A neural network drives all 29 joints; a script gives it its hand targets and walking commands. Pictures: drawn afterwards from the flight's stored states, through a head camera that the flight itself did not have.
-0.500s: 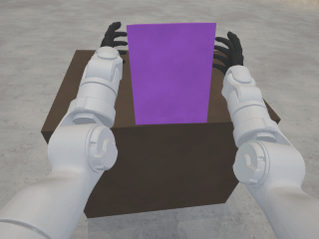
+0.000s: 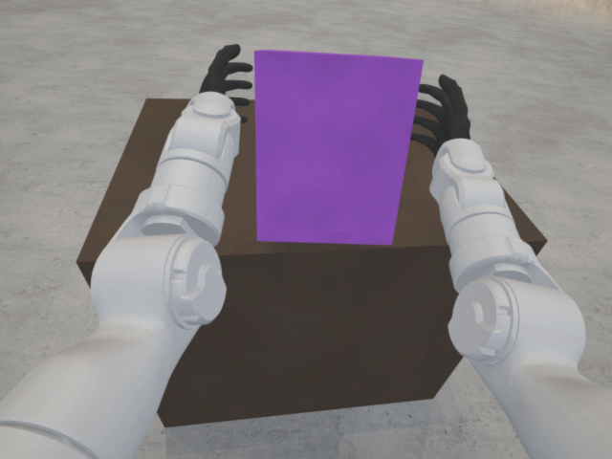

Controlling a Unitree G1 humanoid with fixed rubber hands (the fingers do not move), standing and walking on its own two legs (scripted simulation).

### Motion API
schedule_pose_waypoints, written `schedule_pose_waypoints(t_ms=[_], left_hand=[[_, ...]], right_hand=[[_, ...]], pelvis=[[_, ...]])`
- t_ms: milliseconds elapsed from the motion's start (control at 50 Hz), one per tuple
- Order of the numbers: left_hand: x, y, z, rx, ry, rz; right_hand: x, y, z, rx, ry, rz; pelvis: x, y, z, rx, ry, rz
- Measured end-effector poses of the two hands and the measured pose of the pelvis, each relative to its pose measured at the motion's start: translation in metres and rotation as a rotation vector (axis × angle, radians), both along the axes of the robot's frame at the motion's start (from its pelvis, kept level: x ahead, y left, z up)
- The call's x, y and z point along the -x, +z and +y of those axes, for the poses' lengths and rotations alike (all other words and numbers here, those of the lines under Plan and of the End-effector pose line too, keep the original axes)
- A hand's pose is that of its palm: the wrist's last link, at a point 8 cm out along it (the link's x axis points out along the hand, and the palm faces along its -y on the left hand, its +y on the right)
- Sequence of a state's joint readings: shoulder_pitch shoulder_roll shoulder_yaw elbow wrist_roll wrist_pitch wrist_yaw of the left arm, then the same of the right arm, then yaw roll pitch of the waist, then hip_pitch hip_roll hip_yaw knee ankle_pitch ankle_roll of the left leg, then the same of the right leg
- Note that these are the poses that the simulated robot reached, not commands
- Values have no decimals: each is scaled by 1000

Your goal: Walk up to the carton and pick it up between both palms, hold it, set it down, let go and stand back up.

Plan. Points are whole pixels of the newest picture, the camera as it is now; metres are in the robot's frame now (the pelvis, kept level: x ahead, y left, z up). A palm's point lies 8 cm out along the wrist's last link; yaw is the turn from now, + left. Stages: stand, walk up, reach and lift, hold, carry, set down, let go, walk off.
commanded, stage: set down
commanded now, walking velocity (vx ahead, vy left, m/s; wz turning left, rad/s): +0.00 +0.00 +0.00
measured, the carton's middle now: (326, 141) +0.53 -0.04 +0.18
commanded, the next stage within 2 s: none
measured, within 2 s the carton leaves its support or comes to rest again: neither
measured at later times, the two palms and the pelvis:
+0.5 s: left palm (218, 119) +0.47 +0.11 +0.25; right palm (439, 142) +0.44 -0.18 +0.24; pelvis +0.01 +0.00 +0.00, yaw +0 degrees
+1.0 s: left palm (226, 115) +0.49 +0.11 +0.24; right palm (437, 144) +0.46 -0.18 +0.23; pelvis +0.03 +0.00 +0.00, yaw +0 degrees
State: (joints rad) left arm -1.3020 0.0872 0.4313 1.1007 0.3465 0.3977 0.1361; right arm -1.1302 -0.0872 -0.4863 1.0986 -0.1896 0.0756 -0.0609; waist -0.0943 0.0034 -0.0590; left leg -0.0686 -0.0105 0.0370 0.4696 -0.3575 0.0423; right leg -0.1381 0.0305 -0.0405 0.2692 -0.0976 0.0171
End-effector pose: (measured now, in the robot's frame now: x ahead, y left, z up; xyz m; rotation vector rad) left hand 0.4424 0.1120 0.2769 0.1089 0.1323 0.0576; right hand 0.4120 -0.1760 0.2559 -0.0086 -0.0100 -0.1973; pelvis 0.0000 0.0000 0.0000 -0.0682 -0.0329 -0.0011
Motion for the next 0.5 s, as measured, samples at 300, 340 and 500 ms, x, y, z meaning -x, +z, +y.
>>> schedule_pose_waypoints(t_ms=[300, 340, 500], left_hand=[[-17, -25, 0, -3, -25, 43], [-19, -24, -1, -22, -31, 34], [-27, -29, 2, 23, -36, 43]], right_hand=[[-14, -17, -1, 11, -15, 41], [-16, -17, -2, 13, -17, 35], [-24, -14, 0, 21, -14, 36]], pelvis=[[-6, 0, 3, 5, -2, 31], [-8, 0, 4, 5, -2, 39], [-13, 0, 4, 6, -2, 48]])
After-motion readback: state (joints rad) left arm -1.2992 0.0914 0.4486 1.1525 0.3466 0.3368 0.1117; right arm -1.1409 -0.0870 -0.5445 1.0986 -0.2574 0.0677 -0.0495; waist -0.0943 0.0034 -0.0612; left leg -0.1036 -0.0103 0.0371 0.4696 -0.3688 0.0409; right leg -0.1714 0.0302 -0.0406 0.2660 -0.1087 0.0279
